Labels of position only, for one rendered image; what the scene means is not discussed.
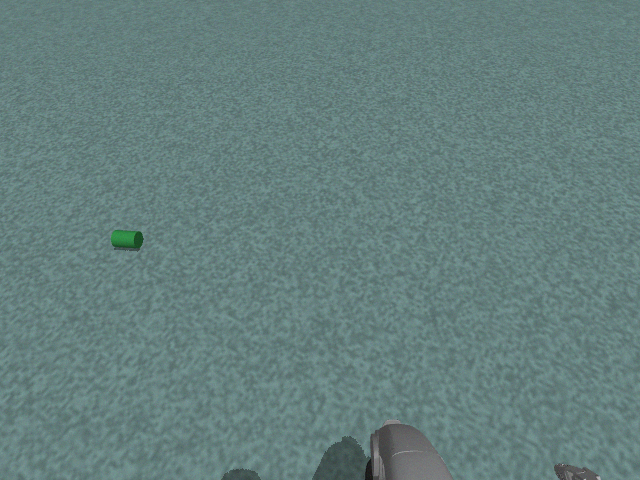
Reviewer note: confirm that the can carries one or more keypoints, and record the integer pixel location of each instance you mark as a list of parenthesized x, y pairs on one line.
[(127, 239)]

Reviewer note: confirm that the right robot hand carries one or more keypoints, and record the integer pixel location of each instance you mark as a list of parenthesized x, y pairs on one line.
[(568, 472)]

